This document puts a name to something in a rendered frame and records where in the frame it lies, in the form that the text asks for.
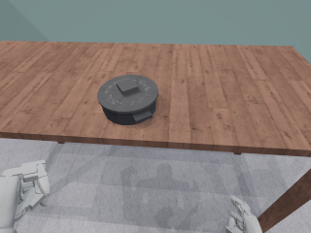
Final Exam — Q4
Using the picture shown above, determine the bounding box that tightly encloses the robot left hand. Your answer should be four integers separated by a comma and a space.
0, 159, 51, 228

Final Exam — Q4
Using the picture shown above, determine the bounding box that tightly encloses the knob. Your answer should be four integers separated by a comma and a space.
116, 79, 139, 95

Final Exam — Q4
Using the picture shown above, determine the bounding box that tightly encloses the pot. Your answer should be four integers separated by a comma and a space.
102, 101, 156, 125

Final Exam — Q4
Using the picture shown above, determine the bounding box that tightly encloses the lid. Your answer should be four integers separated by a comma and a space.
97, 75, 158, 114

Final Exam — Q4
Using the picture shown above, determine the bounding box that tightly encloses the robot right hand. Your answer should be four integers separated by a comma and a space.
225, 195, 262, 233

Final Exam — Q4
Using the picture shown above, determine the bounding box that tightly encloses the table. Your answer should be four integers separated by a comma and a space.
0, 41, 311, 233

